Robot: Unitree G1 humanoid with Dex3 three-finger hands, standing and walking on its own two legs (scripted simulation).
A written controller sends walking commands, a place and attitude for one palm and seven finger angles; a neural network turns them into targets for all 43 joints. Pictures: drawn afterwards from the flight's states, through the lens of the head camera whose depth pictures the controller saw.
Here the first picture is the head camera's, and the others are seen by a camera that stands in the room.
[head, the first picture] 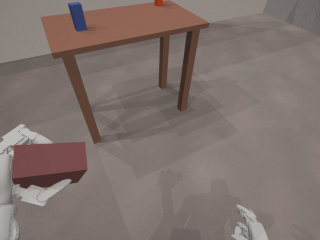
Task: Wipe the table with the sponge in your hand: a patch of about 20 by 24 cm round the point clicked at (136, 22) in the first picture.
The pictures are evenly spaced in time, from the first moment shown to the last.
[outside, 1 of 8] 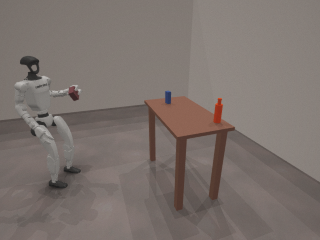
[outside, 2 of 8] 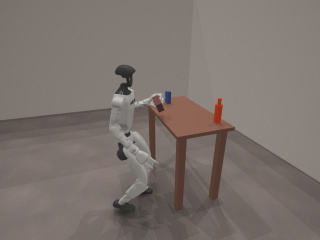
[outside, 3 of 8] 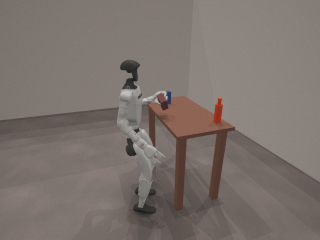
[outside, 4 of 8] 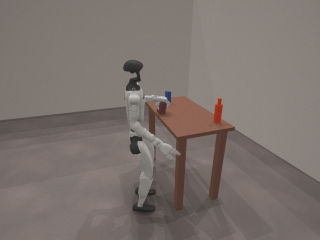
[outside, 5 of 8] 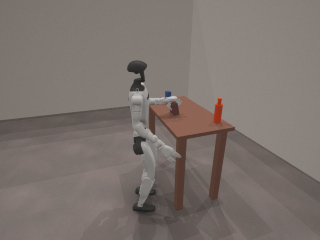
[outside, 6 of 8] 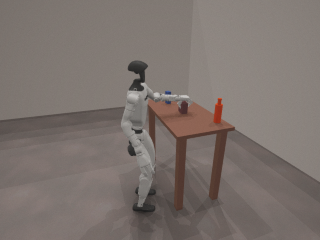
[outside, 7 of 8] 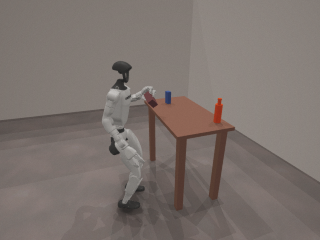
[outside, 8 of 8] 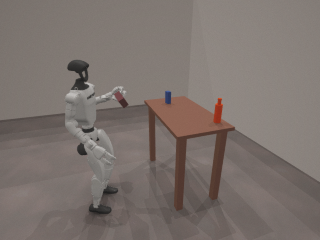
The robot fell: no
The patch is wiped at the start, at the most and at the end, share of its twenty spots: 0.00 0.95 0.95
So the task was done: yes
